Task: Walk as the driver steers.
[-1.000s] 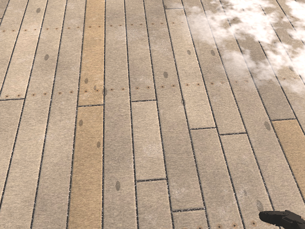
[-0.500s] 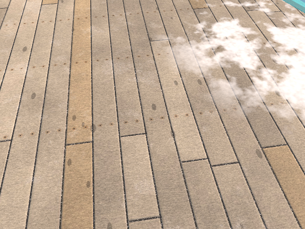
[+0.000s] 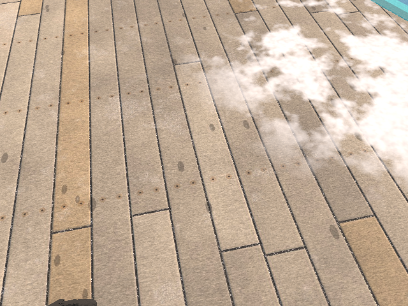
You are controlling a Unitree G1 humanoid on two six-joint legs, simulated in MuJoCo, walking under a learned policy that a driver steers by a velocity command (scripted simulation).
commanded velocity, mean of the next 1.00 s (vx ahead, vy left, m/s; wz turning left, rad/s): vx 0.49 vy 0.00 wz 0.51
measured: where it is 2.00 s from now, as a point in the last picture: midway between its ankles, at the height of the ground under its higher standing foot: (89, 203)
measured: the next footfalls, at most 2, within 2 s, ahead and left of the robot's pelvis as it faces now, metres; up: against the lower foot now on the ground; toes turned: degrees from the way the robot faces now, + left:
right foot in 0.02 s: +0.16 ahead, -0.13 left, +0.00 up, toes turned -1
left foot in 0.60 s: +0.41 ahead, +0.16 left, +0.00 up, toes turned +23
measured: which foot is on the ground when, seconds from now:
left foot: down 0.00-0.02, up 0.04-0.58, down 0.60-1.00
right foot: up 0.00-0.00, down 0.02-0.62, up 0.64-1.00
